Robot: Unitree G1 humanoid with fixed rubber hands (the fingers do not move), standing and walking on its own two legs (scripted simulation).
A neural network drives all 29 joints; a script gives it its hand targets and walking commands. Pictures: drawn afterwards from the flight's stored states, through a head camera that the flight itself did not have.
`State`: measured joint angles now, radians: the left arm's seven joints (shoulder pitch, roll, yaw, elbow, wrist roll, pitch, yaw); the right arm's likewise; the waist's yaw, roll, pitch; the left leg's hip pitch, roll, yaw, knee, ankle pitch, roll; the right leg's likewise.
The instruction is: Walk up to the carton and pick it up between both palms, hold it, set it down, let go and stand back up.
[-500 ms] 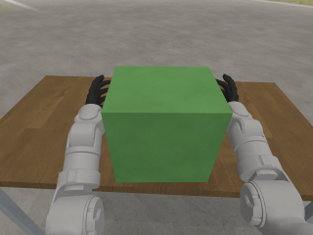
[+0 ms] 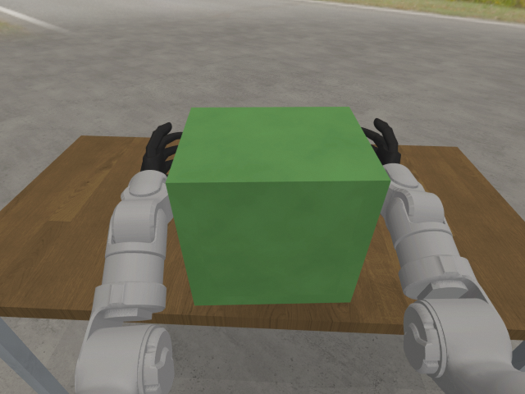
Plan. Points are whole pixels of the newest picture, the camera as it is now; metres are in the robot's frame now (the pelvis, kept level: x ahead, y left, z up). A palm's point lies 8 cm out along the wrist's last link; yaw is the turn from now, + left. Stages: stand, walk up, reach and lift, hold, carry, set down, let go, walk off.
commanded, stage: hold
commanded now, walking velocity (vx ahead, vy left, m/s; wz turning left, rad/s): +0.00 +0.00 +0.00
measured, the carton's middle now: (271, 206) +0.38 +0.01 +0.16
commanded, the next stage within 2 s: none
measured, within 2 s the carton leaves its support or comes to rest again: neither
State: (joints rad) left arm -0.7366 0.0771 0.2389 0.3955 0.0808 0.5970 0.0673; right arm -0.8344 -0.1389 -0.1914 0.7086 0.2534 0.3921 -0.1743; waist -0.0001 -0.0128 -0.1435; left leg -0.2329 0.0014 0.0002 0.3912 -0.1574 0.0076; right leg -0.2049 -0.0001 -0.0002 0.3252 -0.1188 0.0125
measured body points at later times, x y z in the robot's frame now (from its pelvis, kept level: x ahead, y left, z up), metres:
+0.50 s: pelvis +0.00 +0.00 +0.00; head -0.07 +0.01 +0.44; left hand +0.38 +0.18 +0.23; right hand +0.40 -0.16 +0.23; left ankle +0.03 +0.11 -0.75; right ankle +0.03 -0.13 -0.75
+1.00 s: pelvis +0.00 +0.00 +0.00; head -0.07 +0.01 +0.44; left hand +0.38 +0.18 +0.24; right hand +0.40 -0.16 +0.24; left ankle +0.03 +0.11 -0.75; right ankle +0.03 -0.13 -0.75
